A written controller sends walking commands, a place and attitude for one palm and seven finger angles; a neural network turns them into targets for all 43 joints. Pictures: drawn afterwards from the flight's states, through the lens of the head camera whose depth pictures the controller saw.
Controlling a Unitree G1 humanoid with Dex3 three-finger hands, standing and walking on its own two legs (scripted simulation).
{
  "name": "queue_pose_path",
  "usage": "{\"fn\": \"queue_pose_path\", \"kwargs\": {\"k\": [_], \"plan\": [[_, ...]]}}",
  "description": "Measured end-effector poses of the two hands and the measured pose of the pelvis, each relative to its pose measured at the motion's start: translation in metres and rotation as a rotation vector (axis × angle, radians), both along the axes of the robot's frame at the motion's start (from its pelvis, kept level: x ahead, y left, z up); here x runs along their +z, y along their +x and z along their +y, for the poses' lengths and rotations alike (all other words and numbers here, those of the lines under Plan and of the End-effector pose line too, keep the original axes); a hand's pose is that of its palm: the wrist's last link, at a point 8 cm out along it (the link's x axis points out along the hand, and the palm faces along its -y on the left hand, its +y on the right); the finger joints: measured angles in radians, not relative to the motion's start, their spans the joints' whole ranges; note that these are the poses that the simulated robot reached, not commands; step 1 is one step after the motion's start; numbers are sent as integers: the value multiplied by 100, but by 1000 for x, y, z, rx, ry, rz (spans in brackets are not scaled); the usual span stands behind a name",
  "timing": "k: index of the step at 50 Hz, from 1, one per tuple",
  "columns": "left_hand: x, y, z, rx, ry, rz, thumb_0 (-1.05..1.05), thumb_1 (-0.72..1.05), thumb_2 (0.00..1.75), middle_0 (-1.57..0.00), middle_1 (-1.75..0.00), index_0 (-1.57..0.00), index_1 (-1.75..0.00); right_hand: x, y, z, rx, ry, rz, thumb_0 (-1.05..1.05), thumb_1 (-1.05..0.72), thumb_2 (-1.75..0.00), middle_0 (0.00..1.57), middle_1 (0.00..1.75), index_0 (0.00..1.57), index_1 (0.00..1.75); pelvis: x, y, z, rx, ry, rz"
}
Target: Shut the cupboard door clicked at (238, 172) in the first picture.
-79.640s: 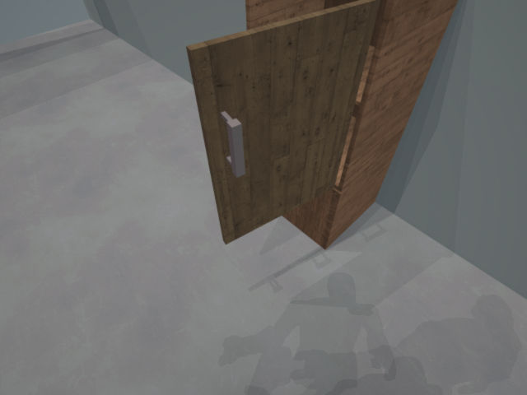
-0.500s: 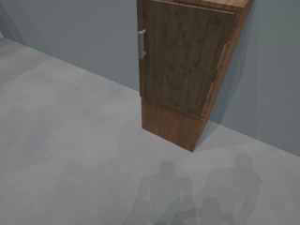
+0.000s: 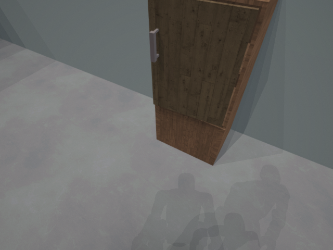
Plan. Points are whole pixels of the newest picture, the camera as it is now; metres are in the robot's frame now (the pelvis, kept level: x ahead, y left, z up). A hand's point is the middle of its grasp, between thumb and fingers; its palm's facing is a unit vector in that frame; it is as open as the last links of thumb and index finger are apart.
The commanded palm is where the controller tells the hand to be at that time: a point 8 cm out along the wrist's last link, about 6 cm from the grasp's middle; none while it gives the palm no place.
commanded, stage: look to check the result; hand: left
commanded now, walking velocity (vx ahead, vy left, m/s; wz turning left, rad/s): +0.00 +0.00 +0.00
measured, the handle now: (155, 45) +0.93 +0.10 +0.04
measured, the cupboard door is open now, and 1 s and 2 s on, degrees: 4 4 4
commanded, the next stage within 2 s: walk to a spot facing it in 0.28 s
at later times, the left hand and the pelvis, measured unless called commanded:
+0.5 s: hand out of the picture +0.01 +0.17 -0.18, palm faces +0.03 -0.98 -0.21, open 7.4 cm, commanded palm none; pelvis +0.01 -0.01 +0.00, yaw +1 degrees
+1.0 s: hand out of the picture +0.04 +0.23 -0.17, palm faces +0.30 -0.91 -0.28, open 7.4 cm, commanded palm none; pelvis +0.00 +0.00 -0.01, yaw +18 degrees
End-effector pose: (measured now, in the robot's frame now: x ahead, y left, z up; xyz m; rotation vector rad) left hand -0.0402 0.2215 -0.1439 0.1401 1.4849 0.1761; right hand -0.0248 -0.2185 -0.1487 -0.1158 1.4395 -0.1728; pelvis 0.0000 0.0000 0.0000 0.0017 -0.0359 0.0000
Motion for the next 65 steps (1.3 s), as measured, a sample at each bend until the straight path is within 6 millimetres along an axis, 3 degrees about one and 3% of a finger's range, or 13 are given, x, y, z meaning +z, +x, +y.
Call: {"fn": "queue_pose_path", "kwargs": {"k": [24, 34, 41, 47, 51, 57, 61, 65], "plan": [[0, 43, -7, -21, 6, -73, 0, 90, 90, -20, -30, -20, -30, 2, 39, -22, 34, -22, -54, 0, -91, -89, 20, 30, 20, 30, 1, 11, -10, 11, 4, 6], [-16, 40, -3, 97, 21, -121, 0, 90, 90, -20, -30, -20, -30, -11, 52, -18, 107, -11, 3, 0, -91, -89, 20, 30, 20, 30, -16, 10, -10, 124, -18, 2], [-32, 34, 26, 172, 36, -136, 0, 90, 90, -20, -30, -20, -30, -15, 94, -11, 211, -49, -73, 0, -91, -89, 20, 30, 20, 30, -30, 7, 6, 206, 0, 4], [-4, 49, 46, 199, 93, -206, 0, 90, 90, -20, -30, -20, -30, -1, 125, -10, 301, -53, -117, 0, -91, -89, 20, 30, 20, 30, -15, 3, 3, 270, -13, 51], [12, 58, 49, 219, 135, -269, 0, 90, 90, -20, -30, -20, -30, 4, 148, -16, 358, -47, -138, 0, -91, -89, 21, 30, 20, 30, -9, 4, -7, 322, -30, 69], [21, 53, 31, 273, 199, -331, 0, 90, 90, -20, -30, -20, -30, -5, 189, -35, 427, -24, -171, 0, -91, -89, 21, 30, 20, 30, -16, 13, -36, 412, -11, 85], [25, 28, 7, 337, 204, -276, 0, 90, 90, -20, -30, -20, -30, -5, 218, -39, 479, -17, -184, 0, -91, -89, 20, 30, 20, 30, -12, 16, -44, 467, -4, 67], [22, 4, -13, 402, 178, -213, 0, 90, 90, -20, -30, -20, -30, 1, 241, -29, 536, 3, -198, 0, -91, -89, 20, 30, 20, 30, -7, 23, -47, 528, 21, 63]]}}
